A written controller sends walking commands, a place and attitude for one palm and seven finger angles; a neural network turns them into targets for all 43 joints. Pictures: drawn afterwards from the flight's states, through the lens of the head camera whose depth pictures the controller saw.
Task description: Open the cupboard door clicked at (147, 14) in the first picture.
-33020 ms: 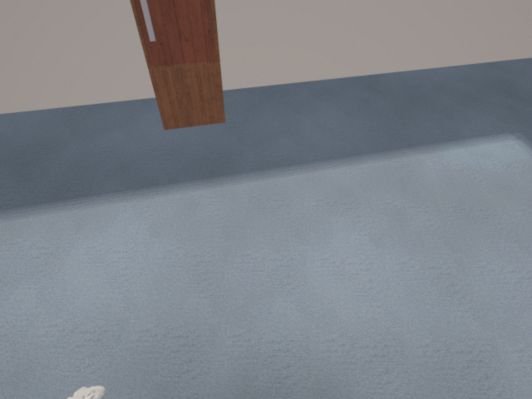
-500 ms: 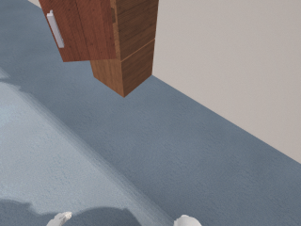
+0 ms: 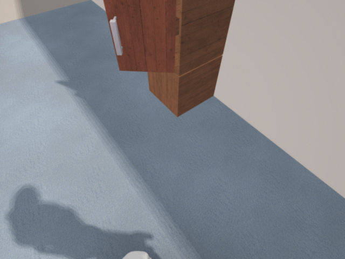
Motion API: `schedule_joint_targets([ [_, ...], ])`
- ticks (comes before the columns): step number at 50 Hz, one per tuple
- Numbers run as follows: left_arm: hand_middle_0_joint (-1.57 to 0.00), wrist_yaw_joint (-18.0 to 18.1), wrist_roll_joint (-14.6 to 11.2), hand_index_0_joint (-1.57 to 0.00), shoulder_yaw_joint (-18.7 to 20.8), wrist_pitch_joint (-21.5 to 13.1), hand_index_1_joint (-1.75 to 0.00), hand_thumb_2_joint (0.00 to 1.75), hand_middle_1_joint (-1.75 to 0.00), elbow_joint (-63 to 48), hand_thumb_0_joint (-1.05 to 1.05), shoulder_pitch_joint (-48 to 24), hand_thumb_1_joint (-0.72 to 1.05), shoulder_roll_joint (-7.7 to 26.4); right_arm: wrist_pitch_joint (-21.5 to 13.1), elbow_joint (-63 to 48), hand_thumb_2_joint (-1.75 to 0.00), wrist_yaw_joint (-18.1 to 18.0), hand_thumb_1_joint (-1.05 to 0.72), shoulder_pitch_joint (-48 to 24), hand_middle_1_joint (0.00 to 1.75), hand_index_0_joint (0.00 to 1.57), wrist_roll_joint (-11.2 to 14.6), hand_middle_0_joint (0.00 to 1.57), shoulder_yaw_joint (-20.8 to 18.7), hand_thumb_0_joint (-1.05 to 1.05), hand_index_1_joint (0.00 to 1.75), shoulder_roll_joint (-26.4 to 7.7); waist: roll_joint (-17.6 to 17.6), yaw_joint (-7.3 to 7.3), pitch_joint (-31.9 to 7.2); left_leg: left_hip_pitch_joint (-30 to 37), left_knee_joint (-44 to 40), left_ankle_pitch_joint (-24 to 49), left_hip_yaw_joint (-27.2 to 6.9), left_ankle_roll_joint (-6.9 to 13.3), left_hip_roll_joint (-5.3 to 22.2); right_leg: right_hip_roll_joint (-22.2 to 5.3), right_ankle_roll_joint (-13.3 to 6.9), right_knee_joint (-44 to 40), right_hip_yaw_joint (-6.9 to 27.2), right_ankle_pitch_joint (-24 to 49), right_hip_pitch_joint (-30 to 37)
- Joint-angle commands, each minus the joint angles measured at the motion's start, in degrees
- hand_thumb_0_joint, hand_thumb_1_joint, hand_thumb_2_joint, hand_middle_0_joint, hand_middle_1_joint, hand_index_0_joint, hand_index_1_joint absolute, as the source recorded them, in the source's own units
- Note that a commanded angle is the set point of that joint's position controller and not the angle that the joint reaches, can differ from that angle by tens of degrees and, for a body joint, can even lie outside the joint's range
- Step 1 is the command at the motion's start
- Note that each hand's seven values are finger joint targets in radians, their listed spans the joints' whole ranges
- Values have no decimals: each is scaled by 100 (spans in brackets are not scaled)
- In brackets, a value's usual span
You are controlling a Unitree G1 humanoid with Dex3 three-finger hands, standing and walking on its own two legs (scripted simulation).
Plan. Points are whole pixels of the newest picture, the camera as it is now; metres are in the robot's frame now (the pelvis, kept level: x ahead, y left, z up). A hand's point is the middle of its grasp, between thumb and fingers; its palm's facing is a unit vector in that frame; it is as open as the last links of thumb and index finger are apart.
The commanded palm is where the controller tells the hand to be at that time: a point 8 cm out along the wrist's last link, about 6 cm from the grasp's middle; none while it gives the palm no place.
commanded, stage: take the last steps up to it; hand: left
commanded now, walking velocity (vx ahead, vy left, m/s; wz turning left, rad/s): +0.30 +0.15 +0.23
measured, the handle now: (117, 36) +1.12 +0.37 -0.11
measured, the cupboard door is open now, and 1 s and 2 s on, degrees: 49 49 49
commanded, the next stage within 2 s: come to a stop and stand still in 1.48 s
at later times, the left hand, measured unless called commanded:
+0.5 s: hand (80, 243) +0.17 +0.27 -0.17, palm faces +0.09 -0.98 -0.15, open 7.4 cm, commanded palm none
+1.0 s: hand (91, 198) +0.29 +0.27 -0.16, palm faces +0.15 -0.96 -0.22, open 7.1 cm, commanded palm none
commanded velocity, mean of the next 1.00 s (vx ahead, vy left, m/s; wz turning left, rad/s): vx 0.30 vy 0.07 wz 0.01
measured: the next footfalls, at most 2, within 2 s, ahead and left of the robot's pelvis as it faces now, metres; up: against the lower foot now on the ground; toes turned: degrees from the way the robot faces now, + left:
left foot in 0.12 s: +0.04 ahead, +0.12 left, +0.00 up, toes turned +7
right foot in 0.72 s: +0.29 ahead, +0.01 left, +0.00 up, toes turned -1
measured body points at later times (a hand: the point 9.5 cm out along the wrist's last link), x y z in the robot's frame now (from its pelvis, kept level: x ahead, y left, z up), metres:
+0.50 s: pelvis +0.10 +0.08 +0.00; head +0.13 +0.11 +0.45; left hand +0.16 +0.32 -0.16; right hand +0.05 -0.14 -0.14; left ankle +0.00 +0.12 -0.74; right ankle +0.18 -0.05 -0.67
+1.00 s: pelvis +0.29 +0.08 +0.00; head +0.33 +0.08 +0.45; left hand +0.28 +0.32 -0.15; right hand +0.34 -0.15 -0.15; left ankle +0.34 +0.26 -0.68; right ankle +0.25 +0.01 -0.74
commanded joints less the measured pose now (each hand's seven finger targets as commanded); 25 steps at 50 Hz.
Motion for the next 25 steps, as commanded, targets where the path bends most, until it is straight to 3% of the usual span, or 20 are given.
schedule_joint_targets([
  [1,-20,4,12,-20,308,-111,-30,90,-30,11,0,620,90,1225,-291,-616,-90,36,-90,-534,30,20,-9,20,-10,0,30,-249,-892,296,-341,-359,-789,-118,265,108,30,-1796,-822,-945,1458,1746,746],
  [3,-20,-30,-1,-20,323,-104,-30,90,-30,60,0,480,90,1251,-345,-554,-90,46,-90,-290,30,20,-24,20,1,0,30,-233,-832,134,-299,417,-1534,303,469,176,-70,-1656,-646,-798,1220,1155,211],
  [4,-20,-48,-10,-20,324,-88,-30,90,-30,72,0,295,90,1217,-383,-469,-90,35,-90,22,30,20,-28,20,-5,0,30,-246,-730,-71,-317,1102,-2114,629,570,228,-141,-1477,-459,-525,968,808,-263],
  [5,-20,-81,-52,-20,308,-62,-30,90,-30,2,0,67,90,1116,-438,-316,-90,-9,-90,602,30,20,-39,20,-50,0,30,-509,-196,-389,-508,2196,-2674,790,306,399,22,-1173,-211,269,562,483,-1040],
  [6,-20,-147,-90,-20,252,-36,-30,90,-30,-184,0,4,90,718,-473,-171,-90,-57,-90,1221,30,20,-129,20,-211,0,30,-1129,1600,-643,-720,3101,-3061,736,-1657,1003,1455,-290,176,1948,-170,-789,-2339],
  [7,-20,-120,-35,-20,135,-32,-30,90,-30,-457,0,-535,90,610,-432,-64,-90,-123,-90,1794,30,20,-134,20,-223,0,30,-1369,1890,-872,-622,3002,-3504,1215,-2652,1597,2200,-3,183,3188,185,-1834,-3112],
  [8,-20,-87,-22,-20,142,-14,-30,90,-30,-452,0,-878,90,660,-443,-43,-90,-196,-90,1696,30,20,-113,20,-170,0,30,-1174,1368,-803,-387,2484,-3645,1020,-2561,1705,2152,-147,108,3799,690,-1573,-3274],
  [10,-20,-174,-20,-20,142,-16,-30,90,-30,-205,0,-677,90,634,-535,-265,-90,-246,-90,1142,30,20,-73,20,-35,0,30,-796,705,-418,-2,1890,-3797,1182,-1893,1507,1741,-344,107,4081,890,-619,-3142],
  [11,-20,-196,-5,-20,132,3,-30,90,-30,-63,0,-457,90,594,-601,-286,-90,-248,-90,1014,30,20,-67,20,27,0,30,-645,596,-250,91,1787,-3834,1711,-1496,1358,1506,-345,124,4029,879,-260,-2988],
  [13,-20,-195,-19,-20,103,25,-30,90,-30,98,0,-141,90,514,-701,-212,-90,-248,-90,1101,30,20,-31,20,78,0,30,-547,633,-95,-69,1952,-3753,2978,-869,1244,1217,-259,176,3924,772,174,-2823],
  [17,-20,-162,-29,-20,78,46,-30,90,-30,131,0,-222,90,443,-773,46,-90,-271,-90,1551,30,20,-6,20,95,0,30,-429,452,-58,-176,2352,-3664,4334,-584,1164,1114,-126,228,3758,662,508,-3005],
  [21,-20,-171,-45,-20,48,44,-30,90,-30,-21,0,-749,90,344,-794,298,-90,-321,-90,2008,30,20,-24,20,157,0,30,-238,658,-164,70,2504,-3638,4900,-500,973,1091,-76,178,3316,556,714,-3224],
  [25,-20,-202,-68,-20,-10,-5,-30,90,-30,-227,0,-1412,90,235,-822,560,-90,-377,-90,2504,30,20,-62,20,203,0,30,-159,495,-344,189,2830,-3524,5362,-617,1018,1204,9,41,2582,487,737,-3249],
])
